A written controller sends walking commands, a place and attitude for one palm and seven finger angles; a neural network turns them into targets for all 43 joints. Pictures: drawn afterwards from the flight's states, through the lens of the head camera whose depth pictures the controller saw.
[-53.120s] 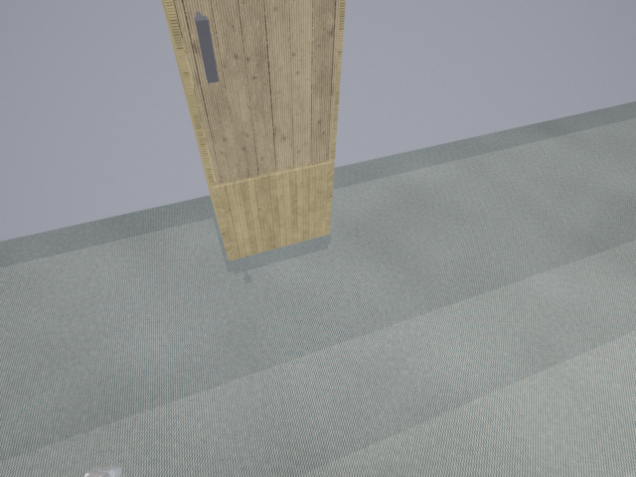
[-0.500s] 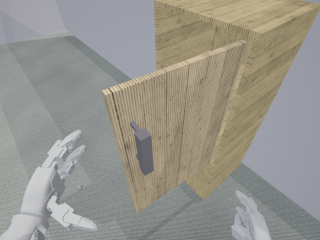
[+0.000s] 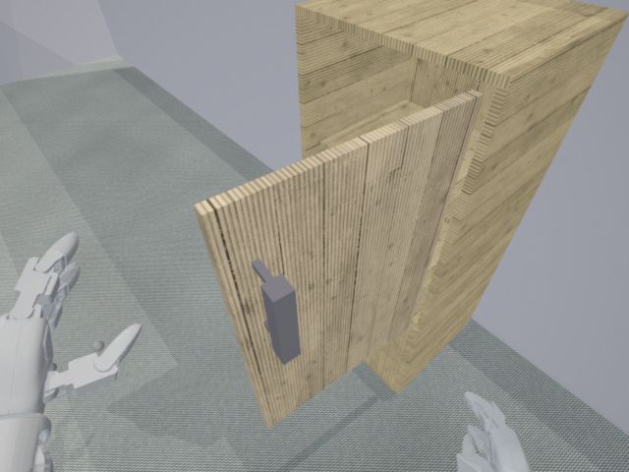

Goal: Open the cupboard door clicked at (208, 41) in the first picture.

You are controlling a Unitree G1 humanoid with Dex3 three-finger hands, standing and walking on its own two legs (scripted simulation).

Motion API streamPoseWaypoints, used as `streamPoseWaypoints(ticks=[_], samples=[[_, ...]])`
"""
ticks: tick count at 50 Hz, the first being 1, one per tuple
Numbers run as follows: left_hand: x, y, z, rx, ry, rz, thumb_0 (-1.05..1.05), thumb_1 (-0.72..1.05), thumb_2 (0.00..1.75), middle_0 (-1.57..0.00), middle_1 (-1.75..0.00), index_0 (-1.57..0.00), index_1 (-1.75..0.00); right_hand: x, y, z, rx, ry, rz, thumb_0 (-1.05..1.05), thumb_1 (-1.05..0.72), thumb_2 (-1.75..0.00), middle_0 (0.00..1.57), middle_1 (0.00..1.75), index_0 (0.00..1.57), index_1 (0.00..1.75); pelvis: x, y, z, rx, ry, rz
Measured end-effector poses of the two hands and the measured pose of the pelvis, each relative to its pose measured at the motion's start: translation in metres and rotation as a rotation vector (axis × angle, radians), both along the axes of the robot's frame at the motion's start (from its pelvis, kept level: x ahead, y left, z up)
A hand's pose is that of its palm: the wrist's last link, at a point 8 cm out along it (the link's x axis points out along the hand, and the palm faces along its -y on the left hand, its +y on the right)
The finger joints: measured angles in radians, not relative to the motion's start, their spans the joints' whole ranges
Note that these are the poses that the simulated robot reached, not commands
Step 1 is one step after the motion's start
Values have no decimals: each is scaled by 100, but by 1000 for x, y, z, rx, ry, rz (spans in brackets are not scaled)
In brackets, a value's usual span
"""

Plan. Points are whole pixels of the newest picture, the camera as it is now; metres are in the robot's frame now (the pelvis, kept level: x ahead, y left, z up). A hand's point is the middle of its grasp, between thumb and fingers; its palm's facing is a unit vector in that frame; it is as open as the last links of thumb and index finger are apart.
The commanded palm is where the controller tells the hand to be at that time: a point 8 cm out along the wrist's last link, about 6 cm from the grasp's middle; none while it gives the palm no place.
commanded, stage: draw the hand back to the body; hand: left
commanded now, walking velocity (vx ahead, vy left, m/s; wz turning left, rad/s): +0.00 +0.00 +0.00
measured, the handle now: (273, 310) +0.28 +0.10 +0.08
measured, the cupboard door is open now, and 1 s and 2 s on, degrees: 84 84 84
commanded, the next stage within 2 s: step back with the hand held close in 0.54 s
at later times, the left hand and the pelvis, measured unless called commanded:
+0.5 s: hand (85, 339) +0.18 +0.25 +0.16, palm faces +0.46 -0.79 -0.40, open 7.5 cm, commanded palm +0.13 +0.29 +0.17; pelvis +0.00 -0.01 +0.00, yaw +0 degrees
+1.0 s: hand (93, 348) +0.18 +0.24 +0.15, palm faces +0.32 -0.79 -0.53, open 7.4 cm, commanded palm +0.11 +0.29 +0.17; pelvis -0.04 +0.00 +0.00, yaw -3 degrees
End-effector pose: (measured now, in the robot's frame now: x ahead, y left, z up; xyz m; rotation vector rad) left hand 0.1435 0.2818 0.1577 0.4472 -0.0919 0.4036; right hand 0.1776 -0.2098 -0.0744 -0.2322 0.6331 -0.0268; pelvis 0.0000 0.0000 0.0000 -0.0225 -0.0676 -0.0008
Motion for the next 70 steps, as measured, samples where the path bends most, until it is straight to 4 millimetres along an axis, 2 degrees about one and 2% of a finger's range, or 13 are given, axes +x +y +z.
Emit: streamPoseWaypoints(ticks=[10, 16, 34, 38, 44, 49, 57, 64, 70], samples=[[3, 12, 17, 41, -51, 50, 0, 67, 80, -20, -30, -20, -30, 5, -6, 0, 2, 14, -5, 2, -90, -90, 20, 30, 20, 30, 2, -4, 1, 1, -3, -4], [1, 10, 15, 24, -50, 61, 1, 81, 86, -21, -30, -20, -30, 2, -12, -1, 2, 23, -10, 2, -90, -90, 20, 30, 20, 30, 0, -7, 2, 2, -6, -5], [-10, -1, 15, 21, -58, 49, 1, 89, 89, -21, -30, -21, -30, -14, -21, -2, 12, 16, -25, 2, -90, -90, 20, 30, 20, 30, -12, -16, 2, 6, -25, -7], [-6, 6, 26, 81, -100, 45, 1, 89, 89, -21, -30, -21, -30, -19, -23, -1, 13, 25, -38, 2, -90, -90, 20, 30, 20, 30, -18, -17, 2, 4, 8, -16], [3, -2, 19, 120, -46, -42, 1, 89, 90, -21, -30, -20, -30, -37, -34, 0, -8, 42, -116, 2, -90, -90, 20, 30, 20, 30, -28, -10, 1, 16, 56, -44], [-1, -4, 16, 158, -19, -111, 1, 89, 89, -21, -30, -21, -30, -59, -44, -1, -35, 66, -186, 2, -90, -90, 20, 30, 20, 30, -39, -4, -3, 29, 69, -51], [-32, 7, 22, 222, -80, -88, 1, 89, 89, -22, -30, -21, -30, -94, -42, -5, -69, 77, -206, 2, -90, -90, 20, 30, 20, 30, -65, 1, -11, 40, 64, -42], [-64, 8, 15, 202, -157, -20, 1, 89, 89, -22, -30, -21, -30, -120, -35, -18, -86, 75, -184, 2, -90, -90, 20, 30, 20, 30, -87, 2, -22, 34, 59, -26], [-78, 9, 10, 182, -215, 2, 1, 89, 89, -22, -30, -21, -30, -148, -32, -26, -102, 94, -183, 2, -90, -90, 20, 30, 20, 30, -102, 1, -28, 22, 47, -9]])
